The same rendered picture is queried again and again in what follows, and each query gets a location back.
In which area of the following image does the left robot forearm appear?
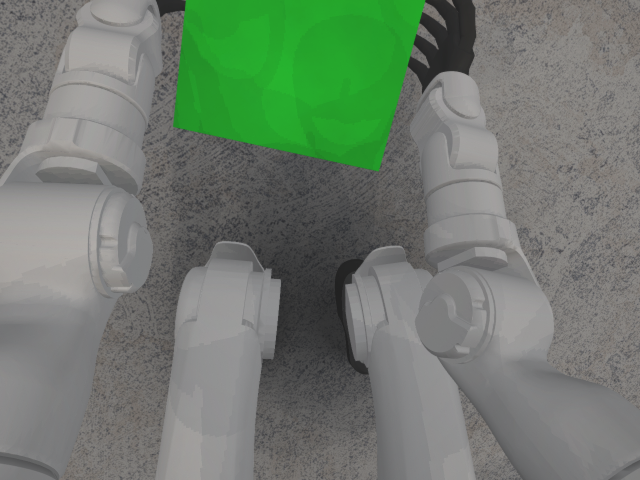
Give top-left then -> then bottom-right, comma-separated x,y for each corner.
0,0 -> 163,197

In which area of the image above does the right robot forearm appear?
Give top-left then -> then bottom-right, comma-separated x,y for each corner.
410,71 -> 543,292

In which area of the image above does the right robot foot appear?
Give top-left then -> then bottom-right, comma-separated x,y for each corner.
335,259 -> 369,374

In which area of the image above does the robot left upper arm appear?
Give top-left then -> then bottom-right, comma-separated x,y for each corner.
0,181 -> 153,480

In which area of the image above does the carton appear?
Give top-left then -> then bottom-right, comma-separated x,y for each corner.
173,0 -> 425,171

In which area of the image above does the left robot thigh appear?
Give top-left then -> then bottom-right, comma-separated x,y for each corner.
155,258 -> 281,480

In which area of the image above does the right robot hand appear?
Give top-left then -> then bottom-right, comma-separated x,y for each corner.
408,0 -> 476,94

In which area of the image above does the robot right upper arm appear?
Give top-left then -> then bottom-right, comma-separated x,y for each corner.
415,266 -> 640,480

